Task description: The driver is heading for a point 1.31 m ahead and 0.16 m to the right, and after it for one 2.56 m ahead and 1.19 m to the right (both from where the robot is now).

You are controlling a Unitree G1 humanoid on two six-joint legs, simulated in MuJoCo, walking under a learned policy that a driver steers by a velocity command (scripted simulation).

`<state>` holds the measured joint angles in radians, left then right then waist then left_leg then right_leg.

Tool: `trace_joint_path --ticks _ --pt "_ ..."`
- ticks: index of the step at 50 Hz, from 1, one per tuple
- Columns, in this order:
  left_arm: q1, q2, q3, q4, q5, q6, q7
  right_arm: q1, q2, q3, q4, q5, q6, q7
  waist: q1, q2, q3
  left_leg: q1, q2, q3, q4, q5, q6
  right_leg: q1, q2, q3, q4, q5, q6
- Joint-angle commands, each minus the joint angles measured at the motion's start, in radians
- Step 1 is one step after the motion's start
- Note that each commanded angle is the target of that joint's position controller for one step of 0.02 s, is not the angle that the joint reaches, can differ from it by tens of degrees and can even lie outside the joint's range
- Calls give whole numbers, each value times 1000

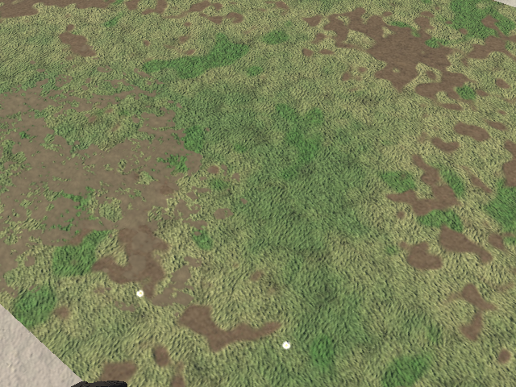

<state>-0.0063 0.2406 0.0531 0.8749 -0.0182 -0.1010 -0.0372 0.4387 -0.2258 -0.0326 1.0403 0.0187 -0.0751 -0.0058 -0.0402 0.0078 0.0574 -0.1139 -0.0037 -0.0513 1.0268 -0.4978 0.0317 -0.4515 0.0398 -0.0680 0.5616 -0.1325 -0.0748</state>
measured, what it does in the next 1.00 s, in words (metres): walks ahead: left foot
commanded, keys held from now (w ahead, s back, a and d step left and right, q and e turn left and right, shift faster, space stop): w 1.00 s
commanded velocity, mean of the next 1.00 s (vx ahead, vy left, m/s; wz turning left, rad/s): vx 0.50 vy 0.00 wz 0.00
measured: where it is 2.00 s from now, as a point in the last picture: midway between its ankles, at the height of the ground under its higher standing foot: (250, 174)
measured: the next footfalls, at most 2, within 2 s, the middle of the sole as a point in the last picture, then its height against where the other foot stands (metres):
left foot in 0.46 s outside the picture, level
right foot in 1.02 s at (287, 275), level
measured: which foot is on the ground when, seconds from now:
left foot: up 0.00-0.44, down 0.46-1.00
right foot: down 0.00-0.48, up 0.50-1.00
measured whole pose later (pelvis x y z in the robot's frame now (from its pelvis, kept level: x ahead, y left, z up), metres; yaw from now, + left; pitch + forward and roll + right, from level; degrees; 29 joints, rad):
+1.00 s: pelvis +0.57 +0.03 +0.01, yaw -1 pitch +2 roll +2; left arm -0.01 0.24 0.04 0.87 -0.02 -0.09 -0.04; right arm 0.41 -0.26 -0.06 1.01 0.01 -0.06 -0.01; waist -0.07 -0.02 0.01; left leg 0.10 -0.02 0.05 0.27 -0.40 0.00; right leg -0.51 -0.04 -0.03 0.49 -0.03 -0.07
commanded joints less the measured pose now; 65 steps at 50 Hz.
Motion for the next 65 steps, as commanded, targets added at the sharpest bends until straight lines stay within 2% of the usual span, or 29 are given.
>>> trace_joint_path --ticks 1,3,6,9,13,18,20,22,23,24,25,26,27,28,30,33,36,40,45,48,50,51,52,53,54,56,58,60,65 --pt "171 111 25 26 4 -9 3 -82 -134 -28 -112 30 -62 -4 95 -35 -123 -552 89 -49 298 134 33 498 -325 498 -334 -78 -191" --pt "129 62 9 33 26 -19 -5 -61 -108 -40 -110 10 -42 -11 26 -43 -87 -437 145 -46 221 209 27 314 -264 350 -386 42 -170" --pt "166 91 10 66 17 -24 4 -79 -72 -39 -133 2 -12 -15 2 -64 -35 -437 172 -23 111 230 2 205 -246 266 -455 59 -188" --pt "223 138 18 84 18 -20 29 -222 -92 -42 -190 -13 -8 -16 32 -46 7 -543 183 -7 -69 390 -34 222 -239 224 -483 88 -186" --pt "304 160 19 101 6 -10 40 -381 -67 -27 -231 -9 -18 1 86 -42 13 -491 128 47 -355 592 -36 263 -196 138 -472 131 -137" --pt "399 175 25 144 -5 14 44 -503 -88 -21 -286 3 -25 30 115 -49 29 -526 100 39 -488 529 -8 458 -274 157 -391 152 -120" --pt "389 189 31 145 -4 27 47 -473 -115 -29 -291 4 -30 39 80 -67 5 -469 82 47 -514 451 20 515 -300 162 -328 256 -99" --pt "348 183 28 131 2 40 46 -261 -178 -63 -232 2 -33 37 -37 -72 -123 -173 21 99 -544 430 66 486 -241 107 -80 539 -60" --pt "352 146 11 109 17 41 47 -66 -247 -87 -185 -7 -31 28 -104 -6 -271 129 132 -21 -510 448 122 321 -182 61 199 401 -27" --pt "476 17 -27 103 18 20 36 32 -338 -109 -154 -18 -23 30 -58 253 -409 502 370 -489 -599 252 282 -97 3 23 587 -92 47" --pt "444 79 -15 118 2 -5 30 27 -241 -80 -159 -14 -23 33 -75 228 -439 514 397 -682 -727 162 284 -222 2 171 733 -422 35" --pt "358 157 6 90 -26 -21 25 -67 -197 -63 -175 -11 -26 32 -58 174 -286 390 370 -543 -739 164 236 -303 -55 180 782 -370 13" --pt "295 159 6 75 -30 -26 30 -156 -169 -53 -199 -16 -27 31 -30 96 -195 241 333 -406 -759 249 213 -285 -112 151 750 -279 6" --pt "263 148 10 71 -16 -22 36 -213 -142 -45 -204 -23 -30 35 -2 48 -122 105 293 -307 -795 342 201 -248 -147 138 680 -211 10" --pt "294 112 14 82 -2 6 41 -243 -112 -36 -198 -30 -38 41 47 73 -96 -18 241 -204 -852 419 183 -139 -184 143 591 -141 18" --pt "264 86 13 69 6 28 46 -194 -145 -44 -171 -25 -44 32 59 56 -60 -47 231 -128 -898 515 204 -176 -192 128 489 -66 42" --pt "155 86 16 30 16 27 44 -142 -159 -47 -147 -22 -35 14 35 43 -30 -10 220 -79 -918 536 194 -252 -190 123 314 86 65" --pt "18 64 6 -9 9 16 31 -84 -171 -48 -120 -13 -28 1 -6 50 1 -2 188 -8 -933 502 164 -201 -149 81 89 245 70" --pt "-98 72 -1 -59 -1 5 7 -12 -179 -56 -72 -5 -7 -4 -31 51 39 155 250 -10 -877 542 158 -232 -128 82 -29 186 42" --pt "-53 109 11 -61 -3 -5 -6 -34 -196 -66 -69 -1 8 -10 15 75 0 220 276 -12 -783 730 134 -132 -96 59 -64 77 5" --pt "186 175 51 12 0 -6 1 -66 -182 -59 -80 -5 19 -11 135 75 -144 159 205 46 -510 980 93 211 -37 11 -84 78 -42" --pt "375 247 73 55 13 -4 10 -56 -153 -42 -103 -20 19 -12 192 -18 -290 -51 145 87 -209 746 56 527 -199 197 -49 89 -107" --pt "454 317 88 80 12 4 10 65 -14 -3 -110 -23 -4 2 128 -284 -414 -468 -53 76 154 71 -17 867 -425 681 -155 -96 -279" --pt "437 222 59 77 1 4 9 4 -102 -20 -103 2 -31 5 162 -212 -403 -592 -32 -69 292 -85 -2 859 -417 783 -251 -204 -264" --pt "346 179 46 58 1 0 13 -91 -162 -37 -135 29 -49 8 150 -176 -257 -665 23 -62 315 -13 18 736 -386 630 -265 -165 -215" --pt "210 118 27 29 17 -5 11 -176 -163 -46 -150 12 -51 -4 91 -59 -122 -591 113 -19 204 145 17 459 -314 421 -316 18 -170" --pt "192 89 17 38 29 -10 7 -138 -124 -48 -145 2 -26 -7 39 -85 -103 -482 147 -24 132 199 12 333 -276 337 -373 77 -160" --pt "216 119 23 55 22 -14 13 -144 -94 -45 -152 -2 -8 -8 25 -77 -72 -483 161 -11 60 225 -4 280 -273 284 -417 115 -175" --pt "280 155 30 78 15 -6 39 -312 -87 -43 -206 -12 -4 -4 60 -58 -23 -555 151 13 -231 488 -36 299 -237 177 -458 161 -147"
